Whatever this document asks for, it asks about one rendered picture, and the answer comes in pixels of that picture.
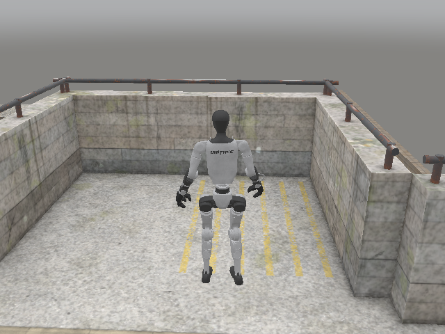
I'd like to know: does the left robot upper arm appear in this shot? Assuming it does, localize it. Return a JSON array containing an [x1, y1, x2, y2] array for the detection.
[[187, 141, 207, 180]]

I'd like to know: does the robot right hand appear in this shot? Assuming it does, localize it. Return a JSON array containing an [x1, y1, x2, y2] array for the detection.
[[248, 185, 264, 198]]

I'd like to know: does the robot right forearm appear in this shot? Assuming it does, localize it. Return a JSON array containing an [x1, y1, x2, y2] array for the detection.
[[249, 166, 261, 188]]

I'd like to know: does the right robot upper arm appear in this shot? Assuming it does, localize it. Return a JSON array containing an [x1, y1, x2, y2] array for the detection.
[[236, 140, 256, 177]]

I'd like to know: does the robot right shin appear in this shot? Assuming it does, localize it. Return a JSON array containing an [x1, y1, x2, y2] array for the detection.
[[230, 228, 242, 276]]

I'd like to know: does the left robot foot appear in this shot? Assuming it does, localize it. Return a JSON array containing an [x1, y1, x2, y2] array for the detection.
[[202, 266, 213, 283]]

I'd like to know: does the robot left hand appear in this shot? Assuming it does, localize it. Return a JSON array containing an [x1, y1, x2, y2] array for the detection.
[[176, 192, 191, 208]]

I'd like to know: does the robot left forearm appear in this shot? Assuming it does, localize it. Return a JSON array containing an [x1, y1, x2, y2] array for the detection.
[[178, 168, 193, 196]]

